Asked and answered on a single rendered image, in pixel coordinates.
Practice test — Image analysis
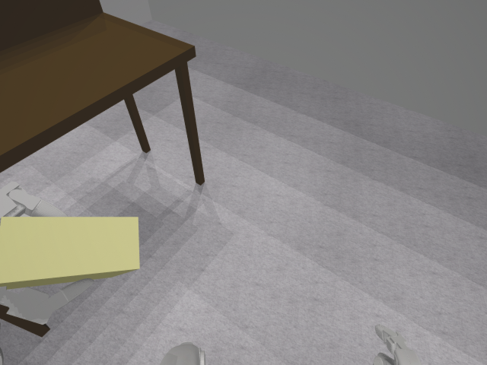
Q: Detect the robot right hand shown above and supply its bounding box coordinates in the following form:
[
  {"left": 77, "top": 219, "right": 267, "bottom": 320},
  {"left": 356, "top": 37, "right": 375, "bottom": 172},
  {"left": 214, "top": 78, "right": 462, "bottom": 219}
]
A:
[{"left": 373, "top": 324, "right": 422, "bottom": 365}]

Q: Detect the table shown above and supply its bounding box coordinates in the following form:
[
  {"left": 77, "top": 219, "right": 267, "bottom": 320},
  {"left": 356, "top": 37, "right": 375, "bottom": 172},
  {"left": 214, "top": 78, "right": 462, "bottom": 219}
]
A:
[{"left": 0, "top": 0, "right": 205, "bottom": 337}]

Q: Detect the sponge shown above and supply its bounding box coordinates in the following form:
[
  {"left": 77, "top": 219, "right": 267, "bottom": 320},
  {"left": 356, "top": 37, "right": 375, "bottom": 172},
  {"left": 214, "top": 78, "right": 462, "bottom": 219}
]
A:
[{"left": 0, "top": 217, "right": 140, "bottom": 290}]

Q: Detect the robot left hand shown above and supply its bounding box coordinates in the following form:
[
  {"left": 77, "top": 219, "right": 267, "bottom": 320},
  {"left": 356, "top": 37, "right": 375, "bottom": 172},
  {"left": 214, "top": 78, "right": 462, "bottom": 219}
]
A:
[{"left": 0, "top": 182, "right": 94, "bottom": 325}]

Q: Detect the left robot thigh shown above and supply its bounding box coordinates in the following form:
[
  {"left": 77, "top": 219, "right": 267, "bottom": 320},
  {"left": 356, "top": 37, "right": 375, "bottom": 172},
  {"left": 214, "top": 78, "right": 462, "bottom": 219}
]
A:
[{"left": 160, "top": 344, "right": 205, "bottom": 365}]

